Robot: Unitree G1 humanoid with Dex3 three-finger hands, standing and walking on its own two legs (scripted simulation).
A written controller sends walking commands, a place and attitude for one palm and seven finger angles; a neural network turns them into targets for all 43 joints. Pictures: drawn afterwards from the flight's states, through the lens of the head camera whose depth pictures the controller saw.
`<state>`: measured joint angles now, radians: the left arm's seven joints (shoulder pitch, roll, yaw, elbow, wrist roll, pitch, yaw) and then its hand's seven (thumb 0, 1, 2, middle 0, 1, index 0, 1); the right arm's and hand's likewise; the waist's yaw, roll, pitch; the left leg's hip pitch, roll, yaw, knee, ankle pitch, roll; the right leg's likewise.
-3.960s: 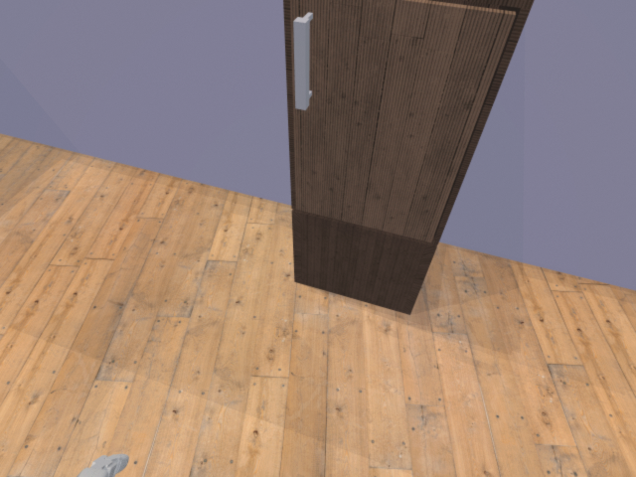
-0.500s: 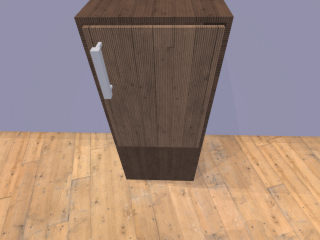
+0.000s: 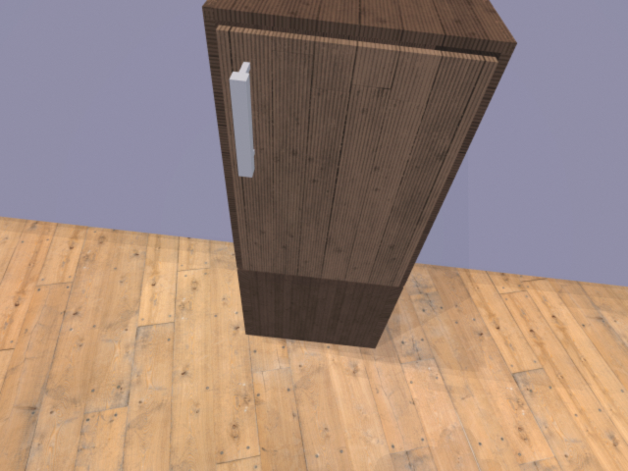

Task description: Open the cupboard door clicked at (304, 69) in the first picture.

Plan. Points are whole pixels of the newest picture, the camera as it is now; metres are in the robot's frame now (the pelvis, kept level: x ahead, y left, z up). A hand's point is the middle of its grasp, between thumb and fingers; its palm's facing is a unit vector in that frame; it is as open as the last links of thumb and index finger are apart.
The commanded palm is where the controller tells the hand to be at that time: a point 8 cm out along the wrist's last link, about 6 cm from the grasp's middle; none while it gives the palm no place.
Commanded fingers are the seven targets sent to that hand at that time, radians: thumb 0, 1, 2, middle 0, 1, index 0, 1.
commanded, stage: come to a stop and stand still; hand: left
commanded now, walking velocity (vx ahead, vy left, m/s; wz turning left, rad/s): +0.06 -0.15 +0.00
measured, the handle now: (246, 122) +0.60 +0.16 +0.12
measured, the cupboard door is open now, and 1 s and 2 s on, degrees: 0 0 0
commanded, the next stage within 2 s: look again from close up in 1.02 s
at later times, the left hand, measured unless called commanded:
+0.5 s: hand out of the picture -0.02 +0.11 -0.17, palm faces +0.03 -0.98 -0.21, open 7.3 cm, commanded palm none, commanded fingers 0.00 0.90 0.90 -0.20 -0.30 -0.20 -0.30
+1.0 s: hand out of the picture -0.05 +0.06 -0.18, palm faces +0.09 -0.99 -0.14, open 7.4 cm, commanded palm none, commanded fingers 0.00 0.90 0.90 -0.20 -0.30 -0.20 -0.30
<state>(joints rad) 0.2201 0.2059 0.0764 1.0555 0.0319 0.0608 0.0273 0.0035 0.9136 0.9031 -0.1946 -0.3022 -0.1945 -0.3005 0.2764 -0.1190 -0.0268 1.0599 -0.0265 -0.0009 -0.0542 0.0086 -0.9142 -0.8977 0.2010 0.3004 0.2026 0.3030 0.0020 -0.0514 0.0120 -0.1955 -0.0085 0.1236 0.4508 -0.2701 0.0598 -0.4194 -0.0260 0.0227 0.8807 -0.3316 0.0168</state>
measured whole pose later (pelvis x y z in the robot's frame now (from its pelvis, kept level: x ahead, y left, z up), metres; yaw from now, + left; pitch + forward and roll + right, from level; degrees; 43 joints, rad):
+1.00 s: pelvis -0.01 -0.08 +0.00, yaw +1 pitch -1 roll +0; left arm 0.34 0.08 0.01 1.16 0.01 -0.01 0.04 0.01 0.91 0.90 -0.20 -0.30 -0.20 -0.30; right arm 0.30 -0.10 -0.01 1.17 -0.01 0.00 -0.06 0.01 -0.92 -0.90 0.20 0.30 0.20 0.30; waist 0.01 0.00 0.02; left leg -0.16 0.10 0.07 0.41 -0.22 -0.07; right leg -0.11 0.05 -0.10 0.38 -0.26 -0.07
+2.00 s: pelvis -0.04 -0.02 +0.00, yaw -1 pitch -1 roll +0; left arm 0.35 0.14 -0.01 1.10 0.03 0.00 0.04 0.01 0.91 0.90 -0.19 -0.30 -0.19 -0.30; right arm 0.31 -0.14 0.01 1.09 -0.01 -0.02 -0.03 0.01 -0.92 -0.90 0.20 0.30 0.20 0.30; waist 0.01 -0.02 0.00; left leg -0.23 -0.04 0.09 0.43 -0.20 0.07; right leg -0.21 -0.04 -0.03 0.46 -0.24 0.02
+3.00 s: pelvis -0.02 -0.06 +0.00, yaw -1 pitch -1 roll +0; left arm 0.34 0.13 -0.01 1.11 0.02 -0.02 0.04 0.01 0.91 0.90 -0.19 -0.30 -0.19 -0.30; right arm 0.30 -0.12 0.02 1.14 -0.01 -0.02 -0.04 0.01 -0.92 -0.90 0.20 0.30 0.20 0.30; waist 0.01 -0.02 0.01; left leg -0.21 0.02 0.06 0.43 -0.22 0.00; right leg -0.18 0.01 -0.06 0.45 -0.26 -0.04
